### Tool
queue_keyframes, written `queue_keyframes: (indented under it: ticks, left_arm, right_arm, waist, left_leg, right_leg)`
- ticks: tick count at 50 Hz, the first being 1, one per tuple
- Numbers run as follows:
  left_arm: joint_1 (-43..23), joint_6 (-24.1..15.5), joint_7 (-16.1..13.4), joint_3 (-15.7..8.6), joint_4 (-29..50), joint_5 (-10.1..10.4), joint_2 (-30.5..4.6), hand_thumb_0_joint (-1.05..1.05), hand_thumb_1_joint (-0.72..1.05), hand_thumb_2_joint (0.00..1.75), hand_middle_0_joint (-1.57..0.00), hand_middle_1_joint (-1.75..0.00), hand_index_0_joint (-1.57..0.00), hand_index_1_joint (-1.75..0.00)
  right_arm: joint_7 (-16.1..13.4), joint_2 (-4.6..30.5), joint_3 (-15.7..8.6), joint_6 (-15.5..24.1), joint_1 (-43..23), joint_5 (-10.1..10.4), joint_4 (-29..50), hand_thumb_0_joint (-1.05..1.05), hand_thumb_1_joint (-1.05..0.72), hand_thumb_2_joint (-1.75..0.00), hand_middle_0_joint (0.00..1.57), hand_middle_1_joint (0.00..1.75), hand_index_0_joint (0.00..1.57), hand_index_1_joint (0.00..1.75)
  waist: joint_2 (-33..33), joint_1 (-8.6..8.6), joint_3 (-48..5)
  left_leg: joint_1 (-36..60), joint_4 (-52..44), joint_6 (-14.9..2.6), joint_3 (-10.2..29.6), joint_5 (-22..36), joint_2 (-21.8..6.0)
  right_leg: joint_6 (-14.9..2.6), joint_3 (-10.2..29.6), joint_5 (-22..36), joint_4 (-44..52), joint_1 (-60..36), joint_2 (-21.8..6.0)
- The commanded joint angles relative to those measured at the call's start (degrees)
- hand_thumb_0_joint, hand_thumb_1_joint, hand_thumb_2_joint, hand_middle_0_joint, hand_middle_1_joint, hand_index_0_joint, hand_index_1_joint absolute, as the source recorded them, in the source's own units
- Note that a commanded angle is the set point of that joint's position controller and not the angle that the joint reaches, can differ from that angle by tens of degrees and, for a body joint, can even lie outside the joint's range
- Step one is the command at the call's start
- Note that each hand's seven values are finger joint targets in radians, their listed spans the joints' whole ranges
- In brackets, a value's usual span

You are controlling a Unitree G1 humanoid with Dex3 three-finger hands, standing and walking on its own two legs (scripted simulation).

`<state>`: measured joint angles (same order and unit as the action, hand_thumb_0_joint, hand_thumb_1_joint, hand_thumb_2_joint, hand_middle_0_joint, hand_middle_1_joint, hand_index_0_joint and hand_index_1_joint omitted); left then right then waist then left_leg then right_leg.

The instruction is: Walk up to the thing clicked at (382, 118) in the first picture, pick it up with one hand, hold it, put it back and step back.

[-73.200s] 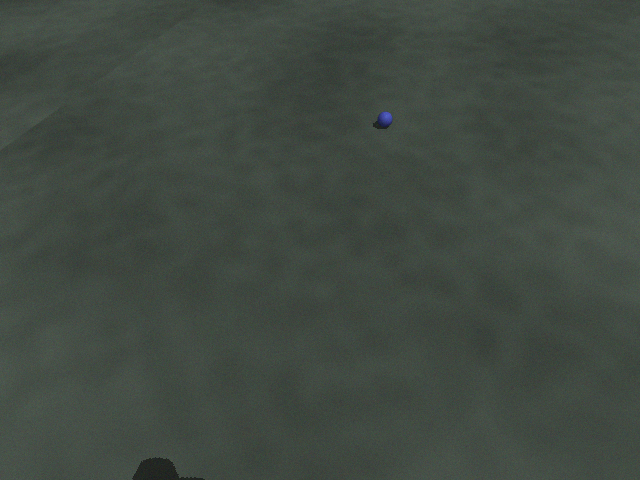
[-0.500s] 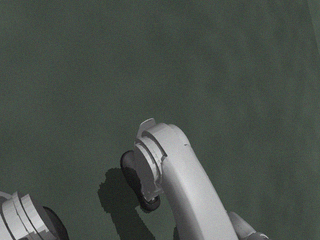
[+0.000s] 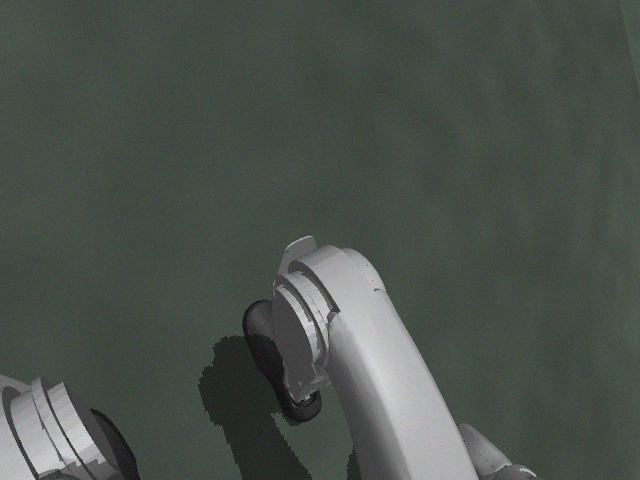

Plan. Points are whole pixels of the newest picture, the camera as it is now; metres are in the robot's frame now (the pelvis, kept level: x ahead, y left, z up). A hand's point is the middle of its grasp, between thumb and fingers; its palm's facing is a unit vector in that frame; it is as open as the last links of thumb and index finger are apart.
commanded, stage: withdraw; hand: left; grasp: from above
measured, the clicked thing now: out of the picture +0.51 +0.36 -0.27
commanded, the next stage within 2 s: home in 0.72 s
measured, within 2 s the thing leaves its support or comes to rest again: neither
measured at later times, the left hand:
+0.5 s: hand out of the picture +0.49 +0.38 -0.10, palm faces -0.49 -0.15 -0.86, open 13.6 cm
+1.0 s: hand out of the picture +0.51 +0.39 -0.11, palm faces -0.36 -0.14 -0.92, open 11.7 cm
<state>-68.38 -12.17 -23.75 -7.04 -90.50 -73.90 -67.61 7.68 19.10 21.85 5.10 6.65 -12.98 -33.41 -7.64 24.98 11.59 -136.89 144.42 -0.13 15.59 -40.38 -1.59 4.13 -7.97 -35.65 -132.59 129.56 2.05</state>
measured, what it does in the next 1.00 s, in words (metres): stands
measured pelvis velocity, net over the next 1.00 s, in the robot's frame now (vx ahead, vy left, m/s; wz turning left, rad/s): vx -0.01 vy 0.00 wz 0.08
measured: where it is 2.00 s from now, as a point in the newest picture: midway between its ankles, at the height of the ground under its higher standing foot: (216, 437)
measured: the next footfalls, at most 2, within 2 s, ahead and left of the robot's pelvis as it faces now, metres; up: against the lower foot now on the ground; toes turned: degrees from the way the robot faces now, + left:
none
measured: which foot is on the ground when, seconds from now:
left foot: down 0.00-1.00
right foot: down 0.00-1.00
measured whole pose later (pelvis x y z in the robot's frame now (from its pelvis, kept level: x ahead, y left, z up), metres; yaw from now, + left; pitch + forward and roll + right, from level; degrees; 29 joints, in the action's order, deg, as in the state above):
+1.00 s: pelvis -0.01 +0.00 +0.02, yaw +5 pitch +34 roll -13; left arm -70.8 -8.8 -6.4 -4.2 -76.2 -70.7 -59.3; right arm 4.3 17.0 13.7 -4.5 12.1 -7.5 -30.7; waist -0.8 20.6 3.4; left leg -138.3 138.0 -1.9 9.8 -35.3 -0.2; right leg 3.2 -4.0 -34.1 -129.5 130.8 -0.5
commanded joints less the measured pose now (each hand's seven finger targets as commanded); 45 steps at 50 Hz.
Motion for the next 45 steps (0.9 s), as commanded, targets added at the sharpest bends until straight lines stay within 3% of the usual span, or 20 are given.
queue_keyframes:
  ticks: [1, 3, 4, 7, 8, 10, 11, 13, 16, 17, 19, 20, 23, 26, 31, 33, 35, 41, 43, 45]
  left_arm:
    - [-17.1, 1.6, -1.4, -2.6, 11.9, 0.2, -16.8, 0.00, -0.57, 1.02, -0.07, -1.00, -0.06, -1.01]
    - [-19.3, 2.4, 0.0, -3.9, 17.5, -0.1, -18.1, 0.00, -0.57, 1.02, -0.07, -1.00, -0.06, -1.01]
    - [-18.2, 3.0, 1.0, -4.8, 18.1, -0.2, -19.1, 0.00, -0.58, 1.03, -0.07, -1.00, -0.05, -1.02]
    - [-16.9, 4.9, 5.5, -4.5, 23.2, 0.9, -15.8, 0.00, -0.58, 1.03, -0.07, -1.00, -0.05, -1.01]
    - [-14.6, 5.8, 7.4, -4.6, 22.9, 1.1, -15.5, 0.00, -0.57, 1.03, -0.07, -0.99, -0.05, -1.01]
    - [-13.5, 6.7, 11.7, -3.0, 24.2, 1.9, -12.0, 0.00, -0.56, 1.02, -0.07, -0.99, -0.06, -1.00]
    - [-12.4, 7.1, 14.1, -0.1, 25.0, 3.0, -7.3, 0.00, -0.55, 1.02, -0.08, -0.99, -0.06, -1.00]
    - [-10.8, 7.5, 18.0, 0.9, 24.7, 4.6, -4.6, 0.00, -0.54, 1.00, -0.09, -0.98, -0.07, -0.99]
    - [-13.4, 5.9, 23.5, 1.5, 29.0, 6.0, -4.2, 0.00, -0.47, 0.96, -0.14, -0.92, -0.13, -0.94]
    - [-14.4, 5.0, 24.8, 3.2, 29.9, 6.1, -2.1, 0.00, -0.42, 0.92, -0.18, -0.88, -0.17, -0.90]
    - [-15.4, 3.2, 26.0, 3.1, 29.6, 6.7, -2.5, 0.00, -0.37, 0.88, -0.23, -0.83, -0.22, -0.84]
    - [-16.6, 2.1, 26.2, 4.0, 29.6, 6.7, -1.7, 0.00, -0.35, 0.87, -0.24, -0.82, -0.23, -0.84]
    - [-19.5, -0.8, 24.9, 3.1, 29.8, 5.3, -4.6, 0.00, -0.34, 0.85, -0.26, -0.80, -0.25, -0.81]
    - [-22.5, -2.3, 21.3, 2.2, 31.1, 3.3, -6.2, 0.00, -0.30, 0.82, -0.30, -0.74, -0.28, -0.76]
    - [-22.1, -1.6, 16.2, 5.3, 21.4, 1.6, -1.5, 0.00, -0.24, 0.77, -0.36, -0.69, -0.34, -0.71]
    - [-22.7, -0.9, 14.8, 5.5, 19.1, 1.4, -2.1, 0.00, -0.20, 0.74, -0.39, -0.66, -0.37, -0.68]
    - [-24.3, -0.4, 13.7, 5.1, 19.8, 0.8, -4.2, 0.00, -0.18, 0.72, -0.41, -0.65, -0.39, -0.66]
    - [-26.9, 1.2, 12.5, 3.1, 22.4, 1.4, -7.7, 0.00, -0.17, 0.71, -0.42, -0.63, -0.41, -0.65]
    - [-25.7, 1.9, 13.0, 2.3, 21.7, 1.6, -8.2, 0.00, -0.09, 0.87, -0.26, -0.62, -0.25, -0.64]
    - [-26.0, 2.6, 13.6, 1.7, 23.4, 2.1, -8.0, 0.00, 0.01, 0.93, -0.24, -0.60, -0.22, -0.62]
  right_arm:
    - [-0.3, 19.5, -6.9, -1.1, 13.2, 0.4, -2.1, 0.00, -0.91, -0.91, 0.20, 0.30, 0.20, 0.30]
    - [-0.3, 20.4, -8.8, -1.6, 14.1, 0.6, -2.0, 0.00, -0.91, -0.91, 0.20, 0.30, 0.20, 0.30]
    - [-0.1, 19.4, -9.0, -2.0, 13.4, 1.0, -1.3, 0.00, -0.91, -0.91, 0.20, 0.30, 0.20, 0.30]
    - [0.3, 19.7, -11.8, -3.6, 14.8, 2.0, -0.4, 0.00, -0.91, -0.91, 0.20, 0.30, 0.20, 0.30]
    - [0.3, 19.1, -12.6, -4.3, 15.2, 2.5, -0.3, 0.00, -0.91, -0.91, 0.20, 0.30, 0.20, 0.30]
    - [0.2, 19.0, -14.1, -6.1, 16.3, 3.3, 0.7, 0.00, -0.91, -0.91, 0.20, 0.30, 0.20, 0.30]
    - [0.1, 18.5, -14.4, -6.8, 15.9, 3.7, 1.8, 0.00, -0.91, -0.91, 0.20, 0.30, 0.20, 0.30]
    - [-0.5, 19.2, -15.6, -8.5, 17.3, 4.3, 2.0, 0.00, -0.91, -0.91, 0.20, 0.30, 0.20, 0.30]
    - [-1.7, 19.2, -16.1, -10.4, 18.3, 4.9, 2.6, 0.00, -0.90, -0.90, 0.20, 0.30, 0.20, 0.30]
    - [-2.1, 18.8, -16.0, -10.8, 17.6, 5.1, 3.5, 0.00, -0.90, -0.90, 0.20, 0.30, 0.20, 0.30]
    - [-2.9, 18.1, -15.5, -11.6, 17.9, 5.1, 3.0, 0.00, -0.90, -0.90, 0.20, 0.30, 0.20, 0.30]
    - [-3.3, 17.9, -15.0, -12.0, 17.6, 5.1, 3.0, 0.00, -0.90, -0.90, 0.20, 0.30, 0.20, 0.30]
    - [-4.5, 16.9, -14.3, -12.8, 16.3, 5.1, 3.2, 0.00, -0.90, -0.90, 0.20, 0.30, 0.20, 0.30]
    - [-5.0, 16.8, -14.3, -13.1, 14.7, 5.0, 3.8, 0.00, -0.91, -0.91, 0.20, 0.30, 0.20, 0.30]
    - [-4.6, 15.8, -13.5, -12.7, 15.2, 4.6, 2.5, 0.00, -0.91, -0.90, 0.20, 0.30, 0.20, 0.30]
    - [-4.7, 16.4, -13.2, -12.0, 14.9, 4.6, 2.3, 0.00, -0.91, -0.90, 0.20, 0.30, 0.20, 0.30]
    - [-4.9, 16.6, -13.1, -11.4, 14.2, 4.7, 2.5, 0.00, -0.90, -0.90, 0.20, 0.30, 0.20, 0.30]
    - [-5.0, 16.6, -12.9, -10.2, 14.7, 4.9, 2.9, 0.00, -0.91, -0.90, 0.20, 0.30, 0.20, 0.30]
    - [-4.8, 16.8, -13.3, -9.8, 15.5, 5.0, 2.7, 0.00, -0.89, -0.90, 0.20, 0.30, 0.20, 0.30]
    - [-4.6, 16.7, -13.9, -9.8, 16.7, 5.1, 2.7, 0.00, -0.89, -0.90, 0.20, 0.30, 0.20, 0.30]
  waist:
    - [39.5, 2.52, -42.0]
    - [43.8, 1.49, -45.8]
    - [43.4, -0.21, -47.9]
    - [43.6, -1.00, -49.9]
    - [42.4, -2.22, -50.9]
    - [39.5, -1.79, -50.3]
    - [37.6, -1.41, -48.4]
    - [32.9, -0.76, -44.3]
    - [30.1, -0.39, -43.3]
    - [29.0, -0.58, -43.9]
    - [28.0, -0.53, -42.3]
    - [28.3, -0.02, -41.5]
    - [31.1, -1.86, -43.5]
    - [36.3, -3.23, -48.4]
    - [32.8, -0.45, -45.0]
    - [32.6, -0.56, -42.0]
    - [34.5, -1.27, -44.4]
    - [34.1, -1.65, -50.3]
    - [34.8, -1.91, -50.6]
    - [34.9, -2.25, -53.1]
  left_leg:
    - [35.0, -13.9, 0.70, -6.0, 18.6, -2.4]
    - [37.7, -14.6, 1.07, -6.5, 20.7, -2.3]
    - [37.2, -14.9, 0.82, -7.0, 20.0, -2.1]
    - [36.8, -15.8, 0.76, -8.0, 21.9, -1.6]
    - [36.7, -16.1, 0.42, -8.3, 21.8, -1.4]
    - [35.2, -17.6, 0.01, -8.5, 21.0, -1.0]
    - [34.3, -18.2, -0.08, -8.6, 21.3, -0.7]
    - [32.0, -19.7, -0.37, -8.2, 18.7, -0.3]
    - [32.7, -20.3, -0.56, -8.0, 17.7, 0.2]
    - [32.7, -20.5, -0.60, -8.1, 17.4, 0.3]
    - [32.8, -20.3, -0.60, -8.2, 16.2, 0.5]
    - [33.1, -20.7, -0.35, -7.7, 15.5, 0.6]
    - [36.4, -21.8, 0.12, -7.7, 13.9, 0.7]
    - [40.8, -22.8, 0.57, -8.0, 16.6, 0.8]
    - [35.0, -22.4, -0.50, -9.0, 12.8, 1.0]
    - [33.3, -23.0, -0.52, -8.7, 9.3, 1.0]
    - [34.4, -22.8, -0.57, -9.0, 8.4, 1.0]
    - [33.8, -21.6, -0.85, -9.6, 9.5, 1.0]
    - [34.4, -20.9, -0.64, -9.7, 11.8, 1.1]
    - [35.3, -20.7, -0.63, -10.1, 13.7, 1.2]
  right_leg:
    - [-5.71, -7.0, 15.7, 9.9, -20.5, 1.3]
    - [-6.01, -6.4, 16.8, 10.0, -21.3, 1.0]
    - [-6.21, -6.2, 16.2, 10.2, -22.6, 1.2]
    - [-6.52, -5.3, 17.4, 11.3, -22.8, 0.7]
    - [-6.46, -5.0, 16.8, 11.5, -22.9, 0.9]
    - [-6.58, -4.7, 16.3, 12.6, -23.6, 0.9]
    - [-6.63, -4.7, 17.0, 13.6, -23.4, 0.7]
    - [-6.98, -4.8, 14.3, 14.7, -21.8, 0.7]
    - [-7.43, -4.2, 12.5, 16.4, -21.6, 0.3]
    - [-7.39, -4.1, 12.3, 16.7, -21.6, 0.3]
    - [-7.30, -3.6, 11.0, 17.1, -20.7, 0.1]
    - [-7.34, -3.8, 10.1, 17.0, -20.0, 0.1]
    - [-7.43, -3.5, 8.3, 16.8, -17.7, 0.0]
    - [-7.38, -3.5, 10.8, 15.0, -16.7, -0.3]
    - [-6.57, -3.6, 9.8, 14.7, -15.8, 0.0]
    - [-6.62, -3.6, 7.5, 14.7, -14.0, -0.4]
    - [-6.46, -3.4, 7.4, 14.2, -14.1, -0.4]
    - [-6.25, -3.0, 8.3, 13.6, -17.4, -0.3]
    - [-6.40, -2.9, 9.7, 13.3, -17.5, -0.4]
    - [-6.48, -2.7, 11.1, 13.6, -19.0, -0.3]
